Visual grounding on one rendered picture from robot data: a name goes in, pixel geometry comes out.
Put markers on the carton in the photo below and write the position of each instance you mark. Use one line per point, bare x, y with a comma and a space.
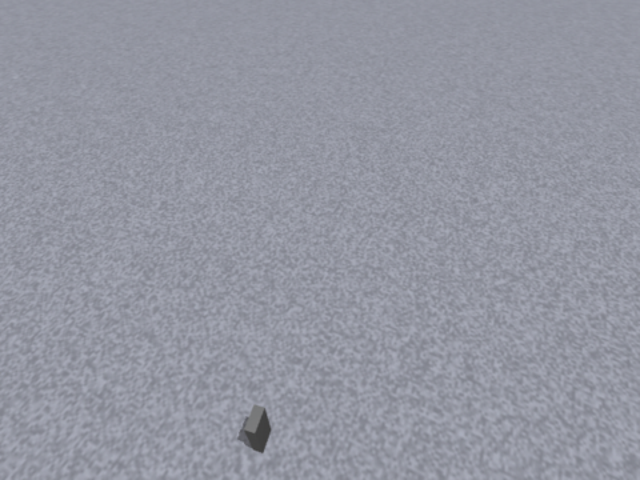
258, 428

